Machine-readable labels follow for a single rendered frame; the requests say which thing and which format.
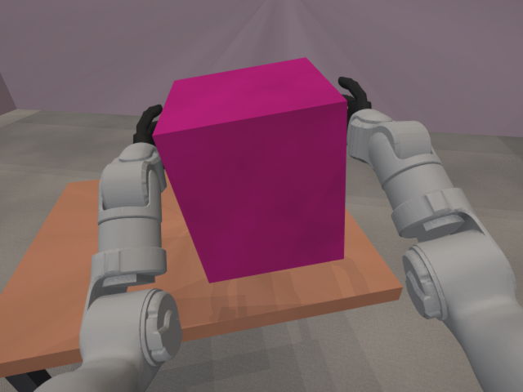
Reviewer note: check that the robot right forearm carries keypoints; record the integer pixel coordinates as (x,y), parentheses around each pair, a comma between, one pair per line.
(424,201)

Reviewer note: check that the table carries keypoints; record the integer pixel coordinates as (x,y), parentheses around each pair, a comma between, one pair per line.
(42,305)

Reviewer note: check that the robot left upper arm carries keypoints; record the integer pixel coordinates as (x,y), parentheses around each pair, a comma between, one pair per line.
(125,339)

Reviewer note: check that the robot right upper arm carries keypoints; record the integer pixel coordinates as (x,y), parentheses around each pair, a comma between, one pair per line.
(463,280)

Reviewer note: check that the carton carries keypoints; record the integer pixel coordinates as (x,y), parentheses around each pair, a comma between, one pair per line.
(256,158)

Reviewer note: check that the robot left forearm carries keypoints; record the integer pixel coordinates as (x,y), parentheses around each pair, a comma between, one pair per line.
(130,249)

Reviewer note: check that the robot right hand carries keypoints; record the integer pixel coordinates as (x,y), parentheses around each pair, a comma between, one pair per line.
(354,104)

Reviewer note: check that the robot left hand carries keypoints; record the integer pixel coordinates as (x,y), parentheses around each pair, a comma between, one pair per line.
(145,127)

